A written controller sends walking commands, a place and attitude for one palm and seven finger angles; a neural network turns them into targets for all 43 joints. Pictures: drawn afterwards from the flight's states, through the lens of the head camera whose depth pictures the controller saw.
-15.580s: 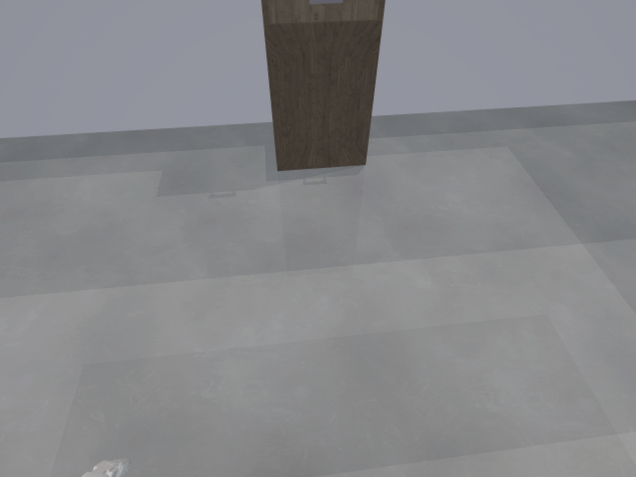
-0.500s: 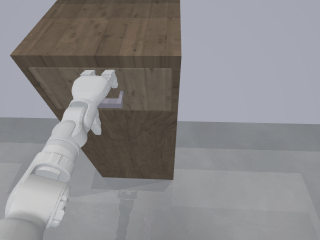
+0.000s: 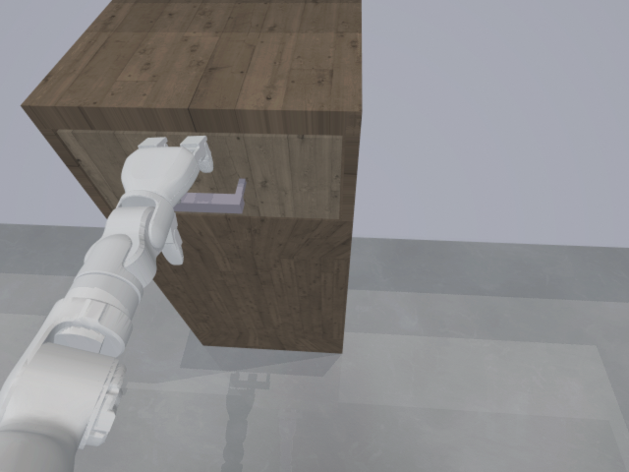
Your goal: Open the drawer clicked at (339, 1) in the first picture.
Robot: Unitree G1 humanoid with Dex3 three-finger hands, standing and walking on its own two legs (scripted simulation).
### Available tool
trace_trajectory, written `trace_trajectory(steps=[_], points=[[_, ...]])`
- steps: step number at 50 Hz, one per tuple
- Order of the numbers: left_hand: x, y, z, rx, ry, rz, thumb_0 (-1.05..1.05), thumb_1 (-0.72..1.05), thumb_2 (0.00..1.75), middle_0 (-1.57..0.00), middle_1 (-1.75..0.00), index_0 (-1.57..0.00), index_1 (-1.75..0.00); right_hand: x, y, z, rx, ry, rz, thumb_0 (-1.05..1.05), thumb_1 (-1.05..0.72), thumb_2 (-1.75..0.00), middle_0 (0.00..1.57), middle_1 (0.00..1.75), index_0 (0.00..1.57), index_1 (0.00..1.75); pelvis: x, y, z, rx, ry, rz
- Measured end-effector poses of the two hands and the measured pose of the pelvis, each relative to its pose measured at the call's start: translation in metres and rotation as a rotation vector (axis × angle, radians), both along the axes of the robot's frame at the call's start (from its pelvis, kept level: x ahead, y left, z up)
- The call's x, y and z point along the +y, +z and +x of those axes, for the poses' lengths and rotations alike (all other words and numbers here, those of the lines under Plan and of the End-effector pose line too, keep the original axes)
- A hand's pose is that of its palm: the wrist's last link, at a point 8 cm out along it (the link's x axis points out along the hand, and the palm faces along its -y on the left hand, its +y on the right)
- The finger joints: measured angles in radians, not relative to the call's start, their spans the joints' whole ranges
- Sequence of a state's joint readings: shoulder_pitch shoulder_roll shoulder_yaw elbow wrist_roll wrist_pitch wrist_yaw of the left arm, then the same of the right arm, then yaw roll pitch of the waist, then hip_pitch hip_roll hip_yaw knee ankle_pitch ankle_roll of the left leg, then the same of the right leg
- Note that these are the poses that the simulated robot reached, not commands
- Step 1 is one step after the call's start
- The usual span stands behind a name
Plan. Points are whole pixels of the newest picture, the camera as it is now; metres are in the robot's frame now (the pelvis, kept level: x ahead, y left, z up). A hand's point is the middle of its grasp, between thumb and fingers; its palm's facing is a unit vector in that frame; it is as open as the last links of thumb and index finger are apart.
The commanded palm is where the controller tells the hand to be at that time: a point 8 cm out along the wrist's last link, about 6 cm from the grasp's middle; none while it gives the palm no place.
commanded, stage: move the hooked fingers above the handle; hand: left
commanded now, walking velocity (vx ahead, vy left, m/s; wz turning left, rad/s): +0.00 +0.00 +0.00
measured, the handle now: (207, 193) +0.51 +0.17 +0.03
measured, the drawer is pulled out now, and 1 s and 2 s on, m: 0.00 0.00 0.00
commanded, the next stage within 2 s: lower the fingers behind the handle in 1.78 s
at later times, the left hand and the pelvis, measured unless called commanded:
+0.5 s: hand (182, 212) +0.43 +0.18 +0.08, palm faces -0.08 -0.03 -1.00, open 13.8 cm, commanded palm +0.42 +0.18 +0.15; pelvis -0.01 +0.01 +0.00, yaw +0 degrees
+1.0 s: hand (197, 211) +0.43 +0.16 +0.08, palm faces -0.06 -0.05 -1.00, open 13.8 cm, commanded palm +0.42 +0.18 +0.15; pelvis -0.01 +0.00 +0.00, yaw +0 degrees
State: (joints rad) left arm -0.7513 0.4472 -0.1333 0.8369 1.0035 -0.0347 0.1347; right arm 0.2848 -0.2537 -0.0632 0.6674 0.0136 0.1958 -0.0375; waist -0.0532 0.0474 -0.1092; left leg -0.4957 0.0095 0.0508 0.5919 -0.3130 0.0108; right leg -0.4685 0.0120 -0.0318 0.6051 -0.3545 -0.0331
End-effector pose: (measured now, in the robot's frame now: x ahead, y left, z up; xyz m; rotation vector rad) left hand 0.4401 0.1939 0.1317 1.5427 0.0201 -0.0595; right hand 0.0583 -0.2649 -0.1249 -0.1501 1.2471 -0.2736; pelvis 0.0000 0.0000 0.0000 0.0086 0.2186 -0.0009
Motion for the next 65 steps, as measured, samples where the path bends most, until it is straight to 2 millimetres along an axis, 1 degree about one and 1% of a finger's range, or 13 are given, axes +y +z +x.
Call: trace_trajectory(steps=[6,11,16,21,26,31,36,41,46,51,56,60,65], points=[[-0.012,-0.001,-0.007,0.037,-0.071,-0.023,-0.01,-0.49,0.3,-0.32,-1.2,-0.32,-1.2,0.006,-0.001,0.0,0.017,0.007,0.012,0.01,-0.91,-0.9,0.2,0.3,0.2,0.3,0.004,0.001,0.002,-0.012,0.006,-0.002],[-0.026,0.001,-0.011,-0.013,-0.136,-0.047,0.0,-0.49,0.3,-0.32,-1.2,-0.32,-1.2,0.012,-0.002,0.003,0.002,0.01,0.021,0.01,-0.91,-0.9,0.2,0.3,0.2,0.3,0.006,0.0,0.001,-0.015,0.0,-0.001],[-0.016,0.006,-0.01,-0.058,-0.062,-0.02,0.0,-0.49,0.3,-0.32,-1.2,-0.32,-1.2,0.017,-0.003,0.007,-0.023,0.008,0.039,0.01,-0.91,-0.9,0.2,0.3,0.2,0.3,0.007,0.0,-0.002,-0.014,-0.011,0.0],[-0.003,0.007,-0.015,-0.011,0.004,0.007,0.0,-0.49,0.3,-0.32,-1.2,-0.32,-1.2,0.019,-0.002,0.007,-0.036,0.01,0.05,0.01,-0.91,-0.9,0.2,0.3,0.2,0.3,0.007,0.001,-0.004,-0.028,-0.005,0.0],[-0.017,0.004,-0.024,0.029,-0.076,-0.01,-0.01,-0.49,0.3,-0.32,-1.2,-0.32,-1.2,0.017,0.001,0.008,-0.039,0.027,0.03,0.01,-0.91,-0.9,0.2,0.3,0.2,0.3,0.007,0.002,-0.006,-0.043,0.008,-0.001],[-0.031,0.007,-0.025,-0.026,-0.143,-0.035,0.0,-0.49,0.3,-0.32,-1.2,-0.32,-1.2,0.012,0.002,0.006,-0.048,0.029,0.013,0.01,-0.91,-0.9,0.2,0.3,0.2,0.3,0.007,0.001,-0.01,-0.042,0.005,0.0],[-0.021,0.011,-0.016,-0.062,-0.056,-0.01,0.0,-0.49,0.3,-0.32,-1.2,-0.32,-1.2,0.01,0.001,0.0,-0.05,0.014,0.012,0.01,-0.91,-0.9,0.2,0.3,0.2,0.3,0.005,0.0,-0.013,-0.033,-0.007,0.002],[-0.006,0.009,-0.014,0.001,0.018,0.012,0.0,-0.49,0.3,-0.32,-1.2,-0.32,-1.2,0.008,0.001,-0.01,-0.035,-0.005,0.013,0.01,-0.91,-0.9,0.2,0.3,0.2,0.3,0.003,0.001,-0.013,-0.033,-0.008,0.001],[-0.015,0.002,-0.02,0.05,-0.068,-0.008,-0.01,-0.49,0.3,-0.32,-1.2,-0.32,-1.2,0.004,0.002,-0.019,-0.004,-0.004,-0.002,0.01,-0.91,-0.9,0.2,0.3,0.2,0.3,0.003,0.002,-0.012,-0.039,0.003,-0.001],[-0.031,0.004,-0.022,-0.018,-0.154,-0.039,-0.01,-0.49,0.3,-0.32,-1.2,-0.32,-1.2,0.003,0.0,-0.021,0.009,-0.002,-0.006,0.01,-0.91,-0.9,0.2,0.3,0.2,0.3,0.004,0.0,-0.012,-0.032,0.002,0.0],[-0.019,0.008,-0.013,-0.067,-0.059,-0.012,0.0,-0.49,0.3,-0.32,-1.2,-0.32,-1.2,0.005,-0.003,-0.018,-0.001,-0.009,0.009,0.01,-0.91,-0.9,0.2,0.3,0.2,0.3,0.003,0.0,-0.012,-0.02,-0.008,0.001],[-0.005,0.005,-0.007,-0.009,0.027,0.019,0.0,-0.49,0.3,-0.32,-1.2,-0.32,-1.2,0.007,-0.002,-0.016,-0.01,-0.016,0.018,0.01,-0.91,-0.9,0.2,0.3,0.2,0.3,0.003,0.001,-0.011,-0.017,-0.007,0.001],[-0.017,0.005,-0.011,0.042,-0.053,-0.008,-0.01,-0.49,0.3,-0.32,-1.2,-0.32,-1.2,0.008,0.0,-0.012,-0.009,-0.006,0.011,0.01,-0.91,-0.9,0.2,0.3,0.2,0.3,0.004,0.002,-0.008,-0.024,0.002,-0.001]])
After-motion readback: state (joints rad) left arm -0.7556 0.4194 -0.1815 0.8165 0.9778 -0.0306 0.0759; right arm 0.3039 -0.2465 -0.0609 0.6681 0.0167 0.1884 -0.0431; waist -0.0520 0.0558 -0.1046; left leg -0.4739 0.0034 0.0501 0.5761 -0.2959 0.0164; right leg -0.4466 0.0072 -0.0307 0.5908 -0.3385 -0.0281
